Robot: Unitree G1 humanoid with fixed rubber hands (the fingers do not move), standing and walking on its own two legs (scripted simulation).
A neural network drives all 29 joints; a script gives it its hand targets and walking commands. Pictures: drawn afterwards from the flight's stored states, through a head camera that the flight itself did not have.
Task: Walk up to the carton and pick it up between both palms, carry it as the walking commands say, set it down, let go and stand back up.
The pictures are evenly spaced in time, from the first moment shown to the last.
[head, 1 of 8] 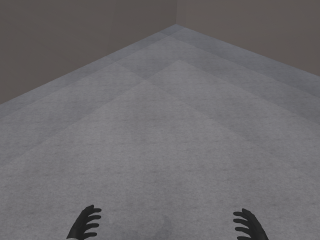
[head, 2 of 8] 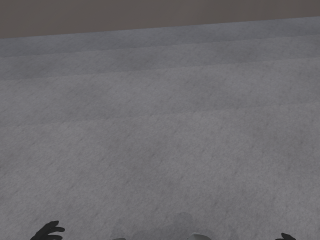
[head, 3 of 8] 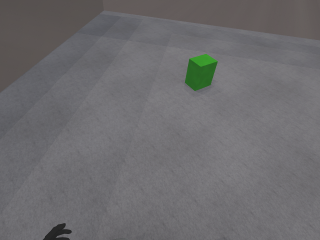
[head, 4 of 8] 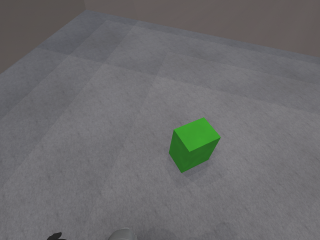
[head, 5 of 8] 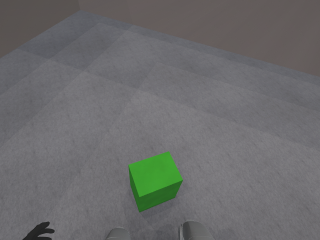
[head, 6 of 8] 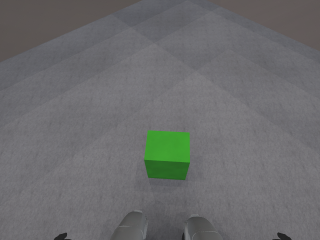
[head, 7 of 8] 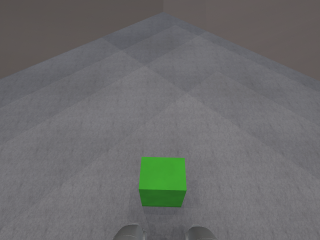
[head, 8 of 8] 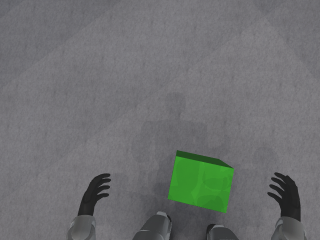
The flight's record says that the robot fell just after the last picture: yes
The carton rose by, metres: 0.00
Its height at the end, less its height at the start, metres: +0.00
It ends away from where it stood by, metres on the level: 0.00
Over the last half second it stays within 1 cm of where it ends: yes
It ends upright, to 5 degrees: yes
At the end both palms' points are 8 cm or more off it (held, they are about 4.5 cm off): yes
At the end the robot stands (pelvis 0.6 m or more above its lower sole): yes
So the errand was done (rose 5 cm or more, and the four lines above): no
